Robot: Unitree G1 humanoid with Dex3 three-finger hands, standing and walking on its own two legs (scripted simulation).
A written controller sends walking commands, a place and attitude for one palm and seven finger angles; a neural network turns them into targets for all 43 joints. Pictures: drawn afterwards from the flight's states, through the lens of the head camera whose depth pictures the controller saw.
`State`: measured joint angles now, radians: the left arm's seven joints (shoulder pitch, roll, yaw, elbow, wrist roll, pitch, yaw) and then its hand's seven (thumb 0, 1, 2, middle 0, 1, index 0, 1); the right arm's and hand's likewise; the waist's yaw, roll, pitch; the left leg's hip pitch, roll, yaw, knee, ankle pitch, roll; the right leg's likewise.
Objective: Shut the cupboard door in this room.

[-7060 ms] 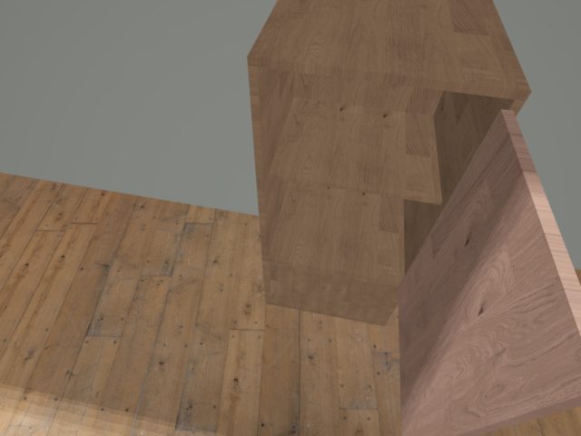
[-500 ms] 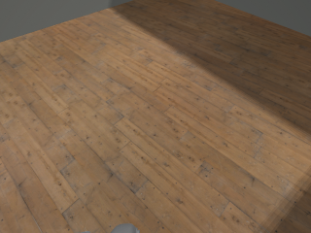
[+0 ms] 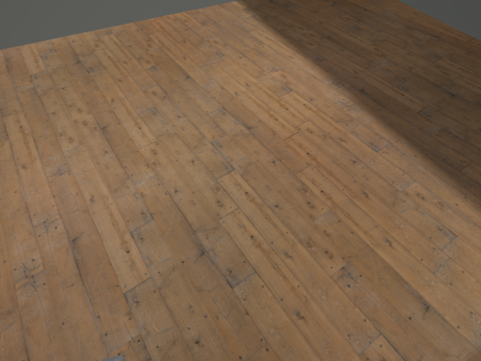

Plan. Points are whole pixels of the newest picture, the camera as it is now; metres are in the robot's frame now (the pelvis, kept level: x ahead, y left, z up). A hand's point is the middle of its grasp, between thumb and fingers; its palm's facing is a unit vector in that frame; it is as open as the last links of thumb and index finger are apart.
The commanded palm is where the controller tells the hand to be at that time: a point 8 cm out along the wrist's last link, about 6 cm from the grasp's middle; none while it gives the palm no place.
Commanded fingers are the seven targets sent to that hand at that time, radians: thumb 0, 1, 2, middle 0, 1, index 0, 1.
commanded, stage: turn or walk to find it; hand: left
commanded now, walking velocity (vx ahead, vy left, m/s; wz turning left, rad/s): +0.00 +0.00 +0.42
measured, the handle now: out of the picture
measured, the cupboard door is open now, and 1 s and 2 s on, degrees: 65 65 65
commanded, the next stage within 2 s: none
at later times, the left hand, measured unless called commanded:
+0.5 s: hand out of the picture -0.03 +0.24 -0.18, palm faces +0.27 -0.93 -0.24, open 7.4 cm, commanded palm none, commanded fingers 0.00 0.90 0.90 -0.20 -0.30 -0.20 -0.30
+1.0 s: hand out of the picture -0.05 +0.19 -0.15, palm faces +0.45 -0.86 -0.24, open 7.4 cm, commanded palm none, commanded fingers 0.00 0.90 0.90 -0.20 -0.30 -0.20 -0.30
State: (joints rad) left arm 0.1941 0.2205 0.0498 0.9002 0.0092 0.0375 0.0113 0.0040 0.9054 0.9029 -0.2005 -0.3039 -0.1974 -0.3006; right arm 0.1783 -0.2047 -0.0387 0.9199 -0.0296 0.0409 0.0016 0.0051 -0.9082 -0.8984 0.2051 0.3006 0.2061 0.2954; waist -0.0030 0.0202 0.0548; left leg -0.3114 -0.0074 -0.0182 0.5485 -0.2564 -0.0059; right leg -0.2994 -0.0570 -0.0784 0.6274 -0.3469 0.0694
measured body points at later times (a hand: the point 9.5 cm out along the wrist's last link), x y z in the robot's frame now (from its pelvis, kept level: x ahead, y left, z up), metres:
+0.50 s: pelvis -0.02 +0.02 +0.00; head +0.01 +0.05 +0.45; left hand -0.05 +0.29 -0.16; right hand +0.13 -0.20 -0.13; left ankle -0.03 +0.12 -0.73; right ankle -0.02 -0.11 -0.67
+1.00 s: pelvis -0.03 -0.01 +0.01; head +0.00 -0.01 +0.45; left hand -0.07 +0.24 -0.13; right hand +0.13 -0.22 -0.15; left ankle -0.10 +0.10 -0.68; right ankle +0.00 -0.12 -0.73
